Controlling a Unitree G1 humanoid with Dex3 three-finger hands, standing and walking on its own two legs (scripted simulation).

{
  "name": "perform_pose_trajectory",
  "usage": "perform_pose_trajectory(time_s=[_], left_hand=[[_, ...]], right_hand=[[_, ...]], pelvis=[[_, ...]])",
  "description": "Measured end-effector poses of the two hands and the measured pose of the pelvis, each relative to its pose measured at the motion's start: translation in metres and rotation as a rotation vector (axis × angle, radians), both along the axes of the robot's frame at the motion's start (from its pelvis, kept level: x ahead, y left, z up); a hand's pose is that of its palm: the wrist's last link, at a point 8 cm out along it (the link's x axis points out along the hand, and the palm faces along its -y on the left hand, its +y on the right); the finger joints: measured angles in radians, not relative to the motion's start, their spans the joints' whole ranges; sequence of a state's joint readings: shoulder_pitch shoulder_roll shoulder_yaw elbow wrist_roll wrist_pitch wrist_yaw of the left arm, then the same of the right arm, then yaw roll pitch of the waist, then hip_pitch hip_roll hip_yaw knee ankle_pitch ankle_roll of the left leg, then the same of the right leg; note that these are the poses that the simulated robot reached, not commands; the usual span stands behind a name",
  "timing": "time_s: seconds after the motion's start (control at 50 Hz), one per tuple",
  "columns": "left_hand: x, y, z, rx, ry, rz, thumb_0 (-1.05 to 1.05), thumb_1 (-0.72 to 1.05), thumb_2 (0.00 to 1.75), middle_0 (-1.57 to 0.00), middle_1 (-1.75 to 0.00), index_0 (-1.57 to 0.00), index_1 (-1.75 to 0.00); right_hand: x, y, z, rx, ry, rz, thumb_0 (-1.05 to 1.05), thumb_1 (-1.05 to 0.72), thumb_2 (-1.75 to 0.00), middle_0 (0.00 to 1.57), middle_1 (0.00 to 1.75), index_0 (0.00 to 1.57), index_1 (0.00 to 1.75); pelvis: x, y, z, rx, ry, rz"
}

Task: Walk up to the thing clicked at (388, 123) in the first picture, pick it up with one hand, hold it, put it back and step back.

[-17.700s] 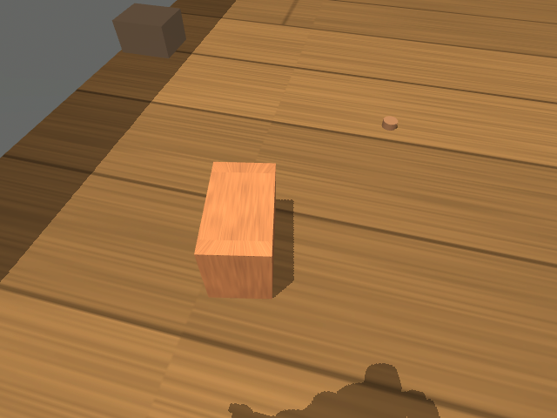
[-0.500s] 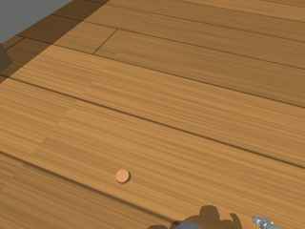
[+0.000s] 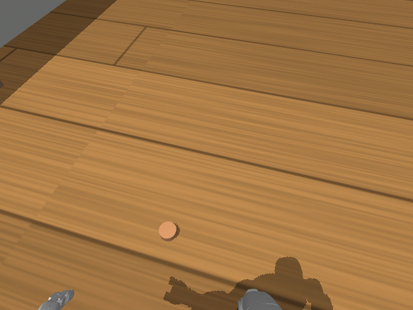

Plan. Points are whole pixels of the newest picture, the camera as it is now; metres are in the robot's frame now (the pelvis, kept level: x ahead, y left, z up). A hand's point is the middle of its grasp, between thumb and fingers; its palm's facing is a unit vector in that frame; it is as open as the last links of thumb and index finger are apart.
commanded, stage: walk up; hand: left
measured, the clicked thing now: (168, 231) +0.52 +0.19 -0.74
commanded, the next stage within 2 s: none
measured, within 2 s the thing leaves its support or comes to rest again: neither
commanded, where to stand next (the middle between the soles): +0.11 -0.02 m, yaw -3 degrees
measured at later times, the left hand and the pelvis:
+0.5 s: hand out of the picture +0.10 +0.25 -0.14, palm faces -0.04 -0.93 -0.36, open 7.4 cm; pelvis +0.01 -0.01 +0.01, yaw -2 degrees
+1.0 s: hand (102, 299) +0.16 +0.22 -0.12, palm faces -0.08 -0.91 -0.41, open 7.4 cm; pelvis +0.07 -0.04 +0.01, yaw -4 degrees
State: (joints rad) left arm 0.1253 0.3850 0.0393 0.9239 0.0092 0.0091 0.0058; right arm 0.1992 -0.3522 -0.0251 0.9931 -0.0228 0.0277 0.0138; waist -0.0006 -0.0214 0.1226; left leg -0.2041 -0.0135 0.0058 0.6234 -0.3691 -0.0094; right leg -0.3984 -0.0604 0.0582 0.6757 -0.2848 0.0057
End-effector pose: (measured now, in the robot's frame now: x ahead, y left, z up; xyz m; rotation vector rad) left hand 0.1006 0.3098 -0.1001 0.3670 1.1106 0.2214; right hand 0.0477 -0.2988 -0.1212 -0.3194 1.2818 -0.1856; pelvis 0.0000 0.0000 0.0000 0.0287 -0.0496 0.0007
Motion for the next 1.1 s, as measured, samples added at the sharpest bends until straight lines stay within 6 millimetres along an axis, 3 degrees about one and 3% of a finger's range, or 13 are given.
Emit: perform_pose_trajectory(time_s=[0.1,0.38,0.48,0.6,0.74,0.9,1.0,1.1], left_hand=[[0.002,0.001,-0.009,-0.039,0.012,0.001,0.01,0.91,0.90,-0.20,-0.30,-0.20,-0.30],[-0.009,-0.014,-0.007,-0.056,0.097,0.010,0.01,0.91,0.90,-0.20,-0.30,-0.20,-0.30],[-0.010,-0.017,-0.002,-0.041,0.111,0.014,0.01,0.91,0.90,-0.20,-0.30,-0.20,-0.30],[-0.005,-0.021,0.002,-0.035,0.111,0.006,0.01,0.91,0.90,-0.20,-0.30,-0.20,-0.30],[0.008,-0.023,0.007,-0.047,0.090,-0.031,0.01,0.91,0.90,-0.20,-0.30,-0.20,-0.30],[0.046,-0.032,0.011,0.008,0.048,-0.068,0.01,0.91,0.90,-0.20,-0.30,-0.20,-0.30],[0.053,-0.046,0.019,0.016,0.040,-0.060,0.01,0.91,0.90,-0.20,-0.30,-0.20,-0.30],[0.060,-0.047,0.024,0.023,0.040,-0.051,0.01,0.91,0.90,-0.20,-0.30,-0.21,-0.30]], right_hand=[[-0.003,0.002,0.009,-0.021,-0.005,-0.022,0.00,-0.90,-0.90,0.20,0.30,0.21,0.30],[0.049,-0.010,0.022,-0.025,-0.115,-0.011,0.00,-0.90,-0.90,0.20,0.30,0.21,0.30],[0.059,-0.015,0.020,-0.013,-0.124,-0.011,0.00,-0.90,-0.90,0.20,0.30,0.21,0.30],[0.054,-0.017,0.018,-0.003,-0.107,-0.024,0.00,-0.90,-0.90,0.20,0.30,0.21,0.30],[0.029,-0.019,0.019,0.008,-0.089,-0.048,0.00,-0.90,-0.90,0.20,0.30,0.21,0.30],[-0.001,-0.055,0.006,-0.008,-0.005,-0.109,0.00,-0.90,-0.90,0.20,0.30,0.21,0.30],[0.013,-0.065,0.006,-0.014,0.030,-0.114,0.00,-0.90,-0.90,0.20,0.30,0.20,0.30],[0.037,-0.063,0.009,-0.015,0.025,-0.086,0.00,-0.90,-0.90,0.20,0.30,0.20,0.30]], pelvis=[[0.004,0.002,0.002,-0.015,-0.011,-0.011],[0.009,-0.004,0.011,-0.016,-0.005,-0.029],[0.010,-0.008,0.012,-0.014,0.002,-0.030],[0.009,-0.010,0.014,-0.009,0.008,-0.037],[0.019,-0.010,0.017,-0.009,0.005,-0.055],[0.052,-0.039,0.006,-0.022,-0.027,-0.069],[0.067,-0.045,0.011,-0.021,-0.026,-0.069],[0.078,-0.040,0.015,-0.038,-0.019,-0.062]])
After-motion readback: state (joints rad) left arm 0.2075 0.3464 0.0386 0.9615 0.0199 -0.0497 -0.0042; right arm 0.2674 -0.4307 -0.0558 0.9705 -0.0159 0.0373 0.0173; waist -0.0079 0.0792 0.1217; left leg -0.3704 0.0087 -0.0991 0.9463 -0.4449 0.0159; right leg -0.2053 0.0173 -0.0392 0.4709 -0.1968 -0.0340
